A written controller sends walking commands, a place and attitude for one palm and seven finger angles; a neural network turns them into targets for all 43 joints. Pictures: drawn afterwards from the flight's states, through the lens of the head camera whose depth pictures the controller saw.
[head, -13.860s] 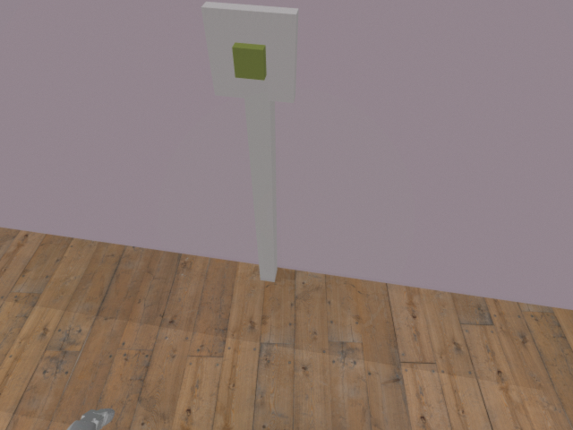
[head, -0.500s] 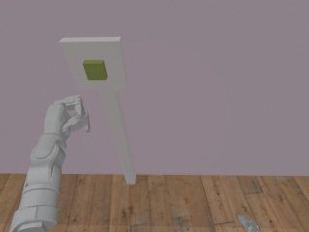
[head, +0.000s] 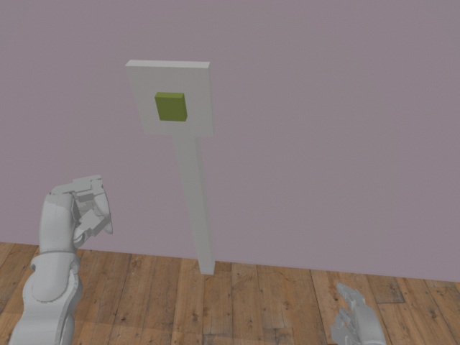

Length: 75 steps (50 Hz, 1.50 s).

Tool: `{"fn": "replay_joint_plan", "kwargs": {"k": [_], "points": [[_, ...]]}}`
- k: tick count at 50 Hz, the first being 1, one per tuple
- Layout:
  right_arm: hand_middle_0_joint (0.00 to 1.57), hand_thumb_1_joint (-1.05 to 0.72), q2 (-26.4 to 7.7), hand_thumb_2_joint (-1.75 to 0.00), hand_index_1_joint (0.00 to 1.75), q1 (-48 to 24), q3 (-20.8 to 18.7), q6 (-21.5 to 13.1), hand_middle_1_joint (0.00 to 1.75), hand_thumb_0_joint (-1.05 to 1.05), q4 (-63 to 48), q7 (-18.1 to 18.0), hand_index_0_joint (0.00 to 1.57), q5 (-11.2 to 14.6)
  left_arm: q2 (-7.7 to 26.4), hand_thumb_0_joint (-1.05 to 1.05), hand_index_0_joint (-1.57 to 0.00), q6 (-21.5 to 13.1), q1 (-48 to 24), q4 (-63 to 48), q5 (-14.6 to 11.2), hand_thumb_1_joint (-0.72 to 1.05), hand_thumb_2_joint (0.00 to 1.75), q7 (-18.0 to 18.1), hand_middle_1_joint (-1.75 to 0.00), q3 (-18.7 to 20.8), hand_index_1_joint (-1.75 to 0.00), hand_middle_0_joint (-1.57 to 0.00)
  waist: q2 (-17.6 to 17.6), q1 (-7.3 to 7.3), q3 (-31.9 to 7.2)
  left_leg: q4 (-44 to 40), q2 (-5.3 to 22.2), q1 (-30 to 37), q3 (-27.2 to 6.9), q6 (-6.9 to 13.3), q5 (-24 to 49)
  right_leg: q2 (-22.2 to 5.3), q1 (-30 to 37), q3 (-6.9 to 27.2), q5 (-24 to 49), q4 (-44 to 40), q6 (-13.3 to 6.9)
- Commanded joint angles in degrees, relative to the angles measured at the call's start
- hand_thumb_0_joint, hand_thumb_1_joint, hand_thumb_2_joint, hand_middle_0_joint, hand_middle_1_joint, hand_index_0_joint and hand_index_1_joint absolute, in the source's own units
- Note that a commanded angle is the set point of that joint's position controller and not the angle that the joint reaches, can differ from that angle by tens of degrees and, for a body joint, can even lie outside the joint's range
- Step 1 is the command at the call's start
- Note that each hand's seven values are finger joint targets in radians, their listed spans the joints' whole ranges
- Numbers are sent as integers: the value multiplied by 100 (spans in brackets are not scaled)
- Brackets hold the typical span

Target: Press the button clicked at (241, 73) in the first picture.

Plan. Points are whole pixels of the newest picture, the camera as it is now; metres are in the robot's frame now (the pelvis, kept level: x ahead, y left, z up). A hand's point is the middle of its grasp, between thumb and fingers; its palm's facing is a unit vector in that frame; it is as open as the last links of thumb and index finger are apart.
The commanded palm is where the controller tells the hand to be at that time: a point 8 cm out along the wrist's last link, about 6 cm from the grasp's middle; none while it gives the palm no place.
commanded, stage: draw the hand back to the body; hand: left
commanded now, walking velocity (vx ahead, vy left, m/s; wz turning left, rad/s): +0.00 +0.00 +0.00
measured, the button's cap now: (172, 106) +0.56 +0.20 +0.15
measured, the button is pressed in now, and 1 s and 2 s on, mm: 0 0 0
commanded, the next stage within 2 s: step back with the hand held close in 0.66 s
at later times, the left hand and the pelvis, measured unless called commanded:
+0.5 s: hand (63, 248) +0.19 +0.25 +0.16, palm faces +0.43 -0.82 -0.38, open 3.1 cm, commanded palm +0.14 +0.28 +0.17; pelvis +0.01 +0.00 +0.00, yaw +0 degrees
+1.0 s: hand (65, 243) +0.19 +0.25 +0.15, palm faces +0.34 -0.83 -0.45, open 3.1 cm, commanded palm +0.14 +0.29 +0.17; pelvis +0.00 +0.01 +0.00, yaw -1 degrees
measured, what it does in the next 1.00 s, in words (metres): stands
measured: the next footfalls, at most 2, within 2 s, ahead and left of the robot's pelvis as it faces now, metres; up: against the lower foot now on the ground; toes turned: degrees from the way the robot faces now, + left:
right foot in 1.78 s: -0.12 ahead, -0.09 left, +0.00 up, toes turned +0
left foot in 1.94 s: -0.08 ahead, +0.13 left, +0.00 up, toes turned -1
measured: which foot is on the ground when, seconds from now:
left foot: down 0.00-1.00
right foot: down 0.00-1.00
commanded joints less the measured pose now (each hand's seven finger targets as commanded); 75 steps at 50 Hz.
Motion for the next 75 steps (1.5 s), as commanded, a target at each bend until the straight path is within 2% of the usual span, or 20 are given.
{"fn": "replay_joint_plan", "kwargs": {"k": [1,2,14,19,23,28,38,39,40,41,44,48,51,56,61,64,66,69,72,75], "points": [[20,-90,-623,-90,30,-741,-272,-256,30,0,-910,-34,20,-73,941,0,-130,-465,-752,-1758,25,90,90,122,-150,512,-150,-130,91,-70,-821,-348,-109,661,-164,137,707,115,-226,128,754,-423,-113],[20,-90,-641,-90,30,-772,-284,-262,30,0,-906,-24,20,-83,971,0,-130,-454,-451,-1709,25,90,90,116,-150,566,-150,-130,-160,-41,-679,-357,-95,597,-170,143,679,134,-262,120,699,-491,-98],[20,-90,-573,-90,30,-688,-369,-302,30,0,-1007,26,20,-87,1081,0,-130,-536,1224,-2754,21,90,90,152,-150,1029,-150,-130,88,35,-511,-205,-82,454,-121,132,948,83,-238,119,972,-382,-78],[20,-90,-560,-90,30,-618,-394,-389,30,0,-1047,-1,20,-74,1153,0,-130,-554,1819,-3001,9,90,90,178,-150,1218,-150,-130,-40,57,-403,-153,-65,393,-121,135,923,96,-316,120,975,-377,-65],[20,-90,-580,-90,30,-583,-400,-430,30,0,-977,-40,20,-80,1022,0,-130,-522,1555,-2853,46,90,90,199,-150,1063,-150,-130,-124,-25,-181,-160,-63,409,-110,160,732,86,-508,132,759,-466,-46],[20,-90,-561,-90,30,-585,-387,-466,30,0,-958,-69,20,-101,1058,0,-130,-530,1478,-2905,66,90,90,240,-150,1093,-150,-130,-25,23,-363,-174,-76,453,-136,161,735,67,-380,138,741,-423,-66],[20,-90,-524,-90,30,-626,-363,-443,30,0,-990,-46,20,-92,1060,0,-130,-502,1584,-2885,31,90,90,213,-150,1137,-150,-130,21,52,-223,-212,-51,354,-149,114,670,89,-373,145,687,-448,-72],[20,-90,-538,-90,30,-617,-355,-428,30,0,-963,-55,20,-101,1138,0,-130,-510,1314,-2904,37,90,90,235,-150,1190,-150,-130,15,32,-221,-227,-62,333,-167,114,646,97,-358,133,655,-457,-80],[20,-90,-706,-90,30,-560,-370,-278,30,0,-1221,-11,20,-48,1810,0,-130,-705,935,-3275,27,90,90,238,-150,1861,-150,-130,-153,-193,158,-16,43,-148,-236,235,371,-171,-995,612,867,-737,-51],[20,-90,-609,-90,30,-552,-371,-180,30,0,-1123,-12,20,-67,1410,0,-130,-716,1593,-2802,40,90,90,187,-150,1569,-150,-130,-371,-207,21,102,23,-128,-258,244,368,-304,-1034,597,911,-737,-51],[20,-90,-653,-90,30,-482,-432,-11,30,0,-1227,25,20,-64,1195,0,-130,-770,2073,-2854,82,90,90,141,-150,1339,-150,-130,-226,-241,-418,179,88,-92,-210,228,850,-351,-945,501,1346,-470,-19],[20,-90,-665,-90,30,-428,-517,141,30,0,-1386,-3,20,-10,1365,0,-130,-795,2454,-3094,64,90,90,188,-150,1504,-150,-130,-142,-249,-1071,236,241,51,-224,226,1920,-286,-689,329,2101,27,62],[20,-90,-678,-90,30,-399,-565,221,30,0,-1527,-1,20,28,1538,0,-130,-830,2556,-3433,48,90,90,233,-150,1656,-150,-130,-183,-256,-1291,310,290,-97,-255,214,2195,-262,-579,326,2358,288,76],[20,-90,-687,-90,30,-358,-595,215,30,0,-1602,-5,20,60,1553,0,-130,-913,2768,-3542,41,90,90,300,-150,1735,-150,-130,119,-254,-1143,138,431,-577,-403,242,1807,-165,-682,298,1676,589,96],[20,-90,-744,-90,30,-285,-607,29,30,0,-1606,-4,20,56,1464,0,-130,-1093,2753,-3545,106,90,90,359,-150,1752,-150,-130,378,-276,-802,-350,633,-1824,-678,386,-159,-43,-431,316,647,1024,91],[20,-90,-745,-90,30,-217,-609,-103,30,0,-1576,-19,20,62,1405,0,-130,-1203,2688,-3463,158,90,90,398,-150,1774,-150,-130,252,-321,-588,-450,626,-2525,-767,442,-1641,-88,-384,452,161,1032,67],[20,-90,-759,-90,30,-172,-622,-198,30,0,-1549,-28,20,50,1390,0,-130,-1285,2553,-3510,208,90,90,420,-150,1760,-150,-130,164,-351,-489,-352,571,-2686,-800,444,-2145,-109,-570,571,-349,879,38],[20,-90,-713,-90,30,-68,-624,-281,30,0,-1455,-55,20,8,1415,0,-130,-1353,2376,-3516,226,90,90,473,-150,1721,-150,-130,-277,-381,-427,212,322,-2186,-661,297,-2115,-352,-1441,894,-1418,212,-114],[20,-90,-702,-90,30,14,-607,-337,30,0,-1230,-64,20,-34,1539,0,-130,-1409,2032,-3726,229,90,90,586,-150,1673,-150,-130,-654,-457,-531,1405,-24,-852,-417,94,-1355,-859,-2865,1230,-1784,-425,-369],[20,-90,-658,-90,30,-23,-559,-337,30,0,-1178,-94,20,-40,1501,0,-130,-1394,2039,-3583,226,90,90,653,-150,1640,-150,-130,-514,-463,-486,1063,124,-890,-679,152,-1436,-708,-2903,913,-1691,-110,-247]]}}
